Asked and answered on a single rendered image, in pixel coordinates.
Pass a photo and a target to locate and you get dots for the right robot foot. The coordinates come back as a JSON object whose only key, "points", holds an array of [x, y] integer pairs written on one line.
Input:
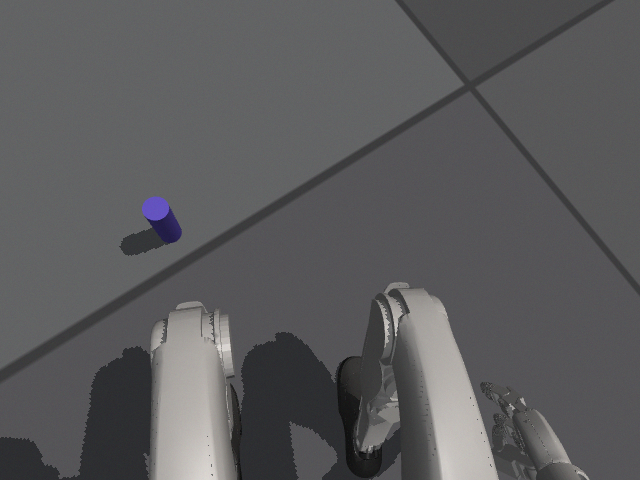
{"points": [[349, 395]]}

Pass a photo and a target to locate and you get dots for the right robot arm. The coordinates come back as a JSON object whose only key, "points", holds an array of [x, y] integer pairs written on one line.
{"points": [[561, 471]]}

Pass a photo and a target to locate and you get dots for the can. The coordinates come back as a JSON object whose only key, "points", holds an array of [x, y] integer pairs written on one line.
{"points": [[159, 214]]}

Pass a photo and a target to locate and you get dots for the right robot hand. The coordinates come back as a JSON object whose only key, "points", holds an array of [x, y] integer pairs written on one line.
{"points": [[537, 444]]}

